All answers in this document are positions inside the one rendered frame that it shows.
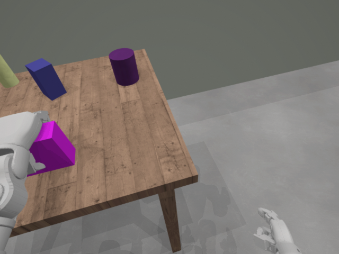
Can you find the left robot hand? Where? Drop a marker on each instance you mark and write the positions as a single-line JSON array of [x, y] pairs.
[[22, 129]]

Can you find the right robot hand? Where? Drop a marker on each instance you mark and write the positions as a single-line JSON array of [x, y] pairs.
[[266, 238]]

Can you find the robot left forearm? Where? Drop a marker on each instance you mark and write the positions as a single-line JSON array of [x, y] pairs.
[[14, 161]]

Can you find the robot right forearm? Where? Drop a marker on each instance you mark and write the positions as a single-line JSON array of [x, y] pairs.
[[285, 247]]

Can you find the table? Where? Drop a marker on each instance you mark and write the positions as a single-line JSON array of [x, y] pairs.
[[128, 145]]

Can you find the sponge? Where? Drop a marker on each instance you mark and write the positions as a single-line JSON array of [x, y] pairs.
[[52, 148]]

